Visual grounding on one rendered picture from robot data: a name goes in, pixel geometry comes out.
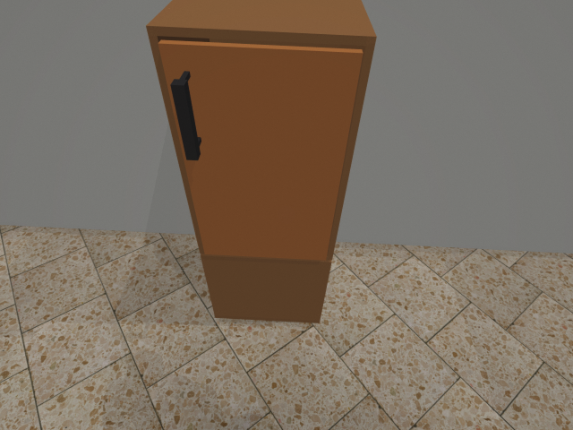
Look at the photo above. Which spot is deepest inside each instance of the cupboard door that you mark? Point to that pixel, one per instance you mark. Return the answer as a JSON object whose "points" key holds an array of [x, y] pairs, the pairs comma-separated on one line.
{"points": [[274, 123]]}

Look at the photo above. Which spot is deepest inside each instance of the handle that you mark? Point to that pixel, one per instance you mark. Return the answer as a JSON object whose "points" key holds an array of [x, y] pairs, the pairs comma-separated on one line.
{"points": [[183, 107]]}

